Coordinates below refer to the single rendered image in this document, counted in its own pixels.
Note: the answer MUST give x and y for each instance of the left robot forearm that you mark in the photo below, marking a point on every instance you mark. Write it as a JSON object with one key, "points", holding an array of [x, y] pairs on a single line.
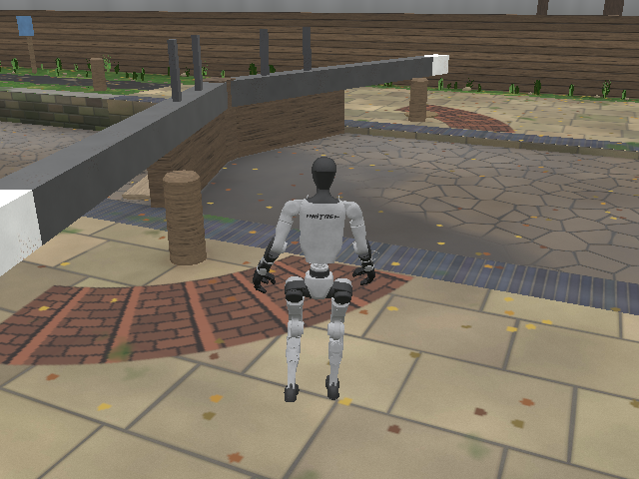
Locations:
{"points": [[267, 260]]}

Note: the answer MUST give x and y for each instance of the left robot foot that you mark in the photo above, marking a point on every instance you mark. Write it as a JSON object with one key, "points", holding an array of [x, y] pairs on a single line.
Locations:
{"points": [[291, 394]]}

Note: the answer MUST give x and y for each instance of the robot left upper arm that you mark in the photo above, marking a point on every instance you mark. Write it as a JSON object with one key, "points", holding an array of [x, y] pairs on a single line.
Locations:
{"points": [[290, 209]]}

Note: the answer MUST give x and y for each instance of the robot head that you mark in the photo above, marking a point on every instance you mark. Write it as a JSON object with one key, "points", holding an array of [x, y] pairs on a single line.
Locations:
{"points": [[323, 171]]}

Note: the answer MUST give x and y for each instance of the robot right upper arm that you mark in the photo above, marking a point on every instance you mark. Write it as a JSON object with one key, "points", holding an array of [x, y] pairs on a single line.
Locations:
{"points": [[353, 212]]}

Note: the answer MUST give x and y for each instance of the robot right hand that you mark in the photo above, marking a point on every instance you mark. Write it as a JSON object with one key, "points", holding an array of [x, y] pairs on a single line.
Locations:
{"points": [[370, 275]]}

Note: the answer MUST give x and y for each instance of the right robot forearm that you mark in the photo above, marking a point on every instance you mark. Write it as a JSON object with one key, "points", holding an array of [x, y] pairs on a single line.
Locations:
{"points": [[366, 259]]}

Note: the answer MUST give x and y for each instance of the robot left hand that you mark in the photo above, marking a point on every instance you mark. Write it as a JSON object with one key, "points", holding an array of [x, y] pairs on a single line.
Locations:
{"points": [[257, 279]]}

